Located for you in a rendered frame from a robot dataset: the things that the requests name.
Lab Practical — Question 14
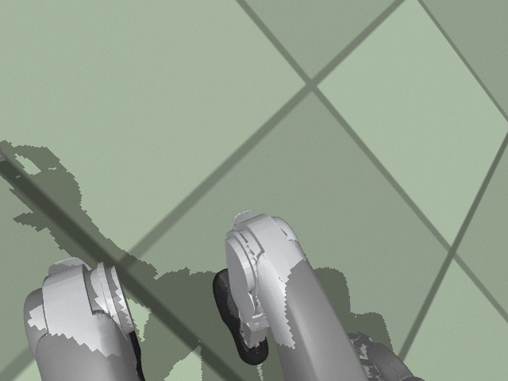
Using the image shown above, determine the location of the right robot foot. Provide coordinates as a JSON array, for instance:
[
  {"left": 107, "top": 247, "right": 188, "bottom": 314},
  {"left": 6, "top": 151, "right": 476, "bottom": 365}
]
[{"left": 213, "top": 268, "right": 268, "bottom": 365}]

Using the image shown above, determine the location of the left robot foot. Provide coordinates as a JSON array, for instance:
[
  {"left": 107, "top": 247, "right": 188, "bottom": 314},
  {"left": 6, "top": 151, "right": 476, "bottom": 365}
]
[{"left": 129, "top": 330, "right": 145, "bottom": 381}]

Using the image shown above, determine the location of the right robot hand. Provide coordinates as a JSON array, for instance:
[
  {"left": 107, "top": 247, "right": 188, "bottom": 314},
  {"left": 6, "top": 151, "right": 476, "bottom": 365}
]
[{"left": 348, "top": 332, "right": 414, "bottom": 381}]

